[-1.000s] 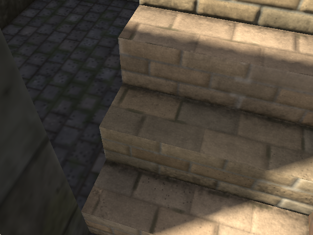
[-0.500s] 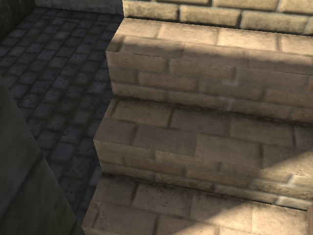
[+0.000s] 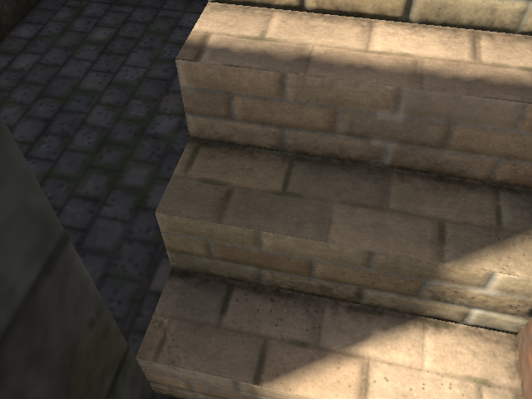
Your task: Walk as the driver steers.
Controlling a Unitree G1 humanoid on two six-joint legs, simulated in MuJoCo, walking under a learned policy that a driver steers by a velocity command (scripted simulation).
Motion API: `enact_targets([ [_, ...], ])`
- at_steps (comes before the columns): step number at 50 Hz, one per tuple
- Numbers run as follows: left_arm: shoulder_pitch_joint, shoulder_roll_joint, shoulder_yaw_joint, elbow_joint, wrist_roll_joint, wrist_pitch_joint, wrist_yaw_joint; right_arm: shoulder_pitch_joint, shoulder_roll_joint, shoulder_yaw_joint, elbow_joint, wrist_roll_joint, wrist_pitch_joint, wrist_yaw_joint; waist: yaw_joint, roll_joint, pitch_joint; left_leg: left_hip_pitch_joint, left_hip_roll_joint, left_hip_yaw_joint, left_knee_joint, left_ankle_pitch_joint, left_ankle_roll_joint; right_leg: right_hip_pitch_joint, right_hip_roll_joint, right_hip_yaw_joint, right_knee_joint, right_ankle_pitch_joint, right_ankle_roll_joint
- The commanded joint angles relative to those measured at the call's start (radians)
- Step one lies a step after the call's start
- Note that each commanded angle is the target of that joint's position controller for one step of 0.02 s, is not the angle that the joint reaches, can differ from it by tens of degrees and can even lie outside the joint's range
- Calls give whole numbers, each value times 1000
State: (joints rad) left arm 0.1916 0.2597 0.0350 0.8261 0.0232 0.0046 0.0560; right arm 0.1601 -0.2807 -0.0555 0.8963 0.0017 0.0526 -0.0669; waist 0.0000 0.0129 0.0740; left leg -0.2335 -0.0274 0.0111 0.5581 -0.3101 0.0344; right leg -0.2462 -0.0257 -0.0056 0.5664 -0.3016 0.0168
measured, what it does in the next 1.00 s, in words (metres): walks ahead: left foot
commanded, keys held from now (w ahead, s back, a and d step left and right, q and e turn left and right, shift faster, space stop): w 1.00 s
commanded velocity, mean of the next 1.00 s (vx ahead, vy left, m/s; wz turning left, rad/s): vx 0.39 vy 0.00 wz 0.00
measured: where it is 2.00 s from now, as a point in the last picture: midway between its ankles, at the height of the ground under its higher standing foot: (344, 237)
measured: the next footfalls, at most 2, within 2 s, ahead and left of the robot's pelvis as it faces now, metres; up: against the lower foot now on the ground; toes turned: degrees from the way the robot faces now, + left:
left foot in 0.68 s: +0.26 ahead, +0.10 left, +0.00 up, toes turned +0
right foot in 1.24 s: +0.46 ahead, -0.21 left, +0.22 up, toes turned -6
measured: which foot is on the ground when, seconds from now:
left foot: down 0.00-0.32, up 0.34-0.66, down 0.68-1.00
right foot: down 0.00-0.68, up 0.70-1.00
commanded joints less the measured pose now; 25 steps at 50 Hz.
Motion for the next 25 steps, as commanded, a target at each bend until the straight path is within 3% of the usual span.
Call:
enact_targets([
  [1, 23, 17, -24, -34, 3, -17, -3, -78, -28, 33, -52, -45, -19, 3, 29, -14, 60, -211, 87, -145, -301, -369, 16, 75, -62, 119, -261, -155, -5],
  [2, 20, 66, -12, -17, -8, -26, -6, -36, -54, 19, -28, -44, -20, 9, 2, -107, 92, -84, 37, -102, -238, -198, -6, -29, -82, 164, -333, -240, -19],
  [3, 11, 90, -8, -3, -8, -32, -12, 1, -65, 16, -9, -43, -27, 16, -22, -149, 56, 47, 30, -86, -204, -74, -9, -74, -84, 170, -373, -257, -31],
  [5, 3, 112, 0, 7, -17, -43, -21, 59, -79, 10, 21, -41, -52, 24, -46, -122, -19, 142, 24, -69, -176, -71, 5, -49, -59, 143, -363, -215, -41],
  [6, -9, 101, -2, 1, -18, -48, -22, 82, -89, 4, 35, -38, -55, 29, -55, -92, -19, 137, 34, -89, -196, -150, 26, -43, -43, 118, -332, -214, -44],
  [7, -35, 157, 21, -10, -20, -74, -12, 51, -140, -20, 34, 26, -65, 17, -29, -50, -11, 40, 22, -87, -192, -280, 37, -22, 2, 47, -225, -277, -25],
  [8, -18, 127, 16, -7, -27, -91, -8, 38, -131, -16, 26, 29, -74, 15, -20, 18, 4, -4, 49, -136, -235, -359, 59, -43, 9, 37, -170, -294, -25],
  [10, 6, 67, 7, 10, -35, -112, -4, 75, -112, -19, 32, 14, -92, 21, -17, 122, 39, 2, 139, -280, -335, -412, 111, -107, 44, -15, -30, -180, -24],
  [11, 25, 37, 0, 16, -32, -121, -6, 82, -109, -21, 31, 24, -98, 26, -11, 155, 24, 18, 197, -362, -381, -422, 145, -103, 52, -36, 27, -101, -26],
  [12, 41, 28, -2, 26, -29, -128, -11, 73, -111, -24, 24, 29, -104, 30, -3, 159, 25, -8, 238, -414, -406, -408, 174, -76, 31, -12, 62, -73, -40],
  [14, 100, 10, -7, 52, -44, -140, -28, -12, -88, -16, -14, 30, -109, 41, 52, 130, 29, -76, 211, -373, -387, -352, 168, 44, 22, -11, -41, -86, -79],
  [15, 136, 18, -6, 75, -43, -144, -34, -66, -64, -7, -35, 28, -118, 43, 87, 82, 39, -132, 149, -296, -311, -251, 129, 131, 23, -1, -131, -59, -88],
  [16, 186, 57, 2, 96, -25, -142, -36, -114, -35, 1, -60, 29, -126, 44, 106, -16, 11, -157, 75, -191, -172, -71, 82, 189, -23, 73, -185, -36, -98],
  [17, 263, 153, 29, 122, -19, -139, -40, -121, 2, 11, -79, 23, -140, 40, 112, -234, -17, -243, -30, -40, 58, 3, 18, 272, -122, 275, -301, -96, -159],
  [18, 320, 210, 46, 127, -23, -138, -47, -132, -32, 9, -99, 14, -155, 39, 131, -346, 0, -415, -35, -13, 220, -136, -7, 358, -290, 525, -394, -39, -266],
  [19, 318, 174, 41, 124, -20, -139, -44, -116, -76, -2, -93, 19, -163, 41, 122, -244, 27, -545, 14, -66, 443, -253, -17, 404, -361, 585, -387, 62, -330],
  [20, 289, 147, 34, 112, -16, -140, -42, -72, -79, -4, -77, 29, -163, 48, 88, -142, 11, -588, 54, -88, 551, -219, -1, 421, -350, 517, -357, 147, -321],
  [21, 252, 135, 32, 95, -14, -142, -42, -66, -70, -3, -71, 30, -159, 56, 70, -81, 0, -611, 90, -84, 560, -146, 19, 426, -322, 428, -364, 201, -287],
  [23, 231, 103, 20, 93, -18, -136, -44, -128, -32, 3, -85, 17, -155, 58, 66, -38, -2, -577, 116, -54, 481, -2, 10, 387, -254, 280, -399, 387, -225],
  [25, 224, 92, 14, 98, -18, -126, -41, -160, 8, 14, -103, 8, -154, 60, 57, -55, -10, -465, 87, 7, 363, 103, -28, 288, -177, 153, -401, 540, -197],
])
Keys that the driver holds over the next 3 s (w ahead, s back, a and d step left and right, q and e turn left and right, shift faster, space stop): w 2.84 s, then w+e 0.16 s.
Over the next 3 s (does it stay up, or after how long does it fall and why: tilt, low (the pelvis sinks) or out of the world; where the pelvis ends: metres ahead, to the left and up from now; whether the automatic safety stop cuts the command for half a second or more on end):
stays up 1.09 -0.07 0.77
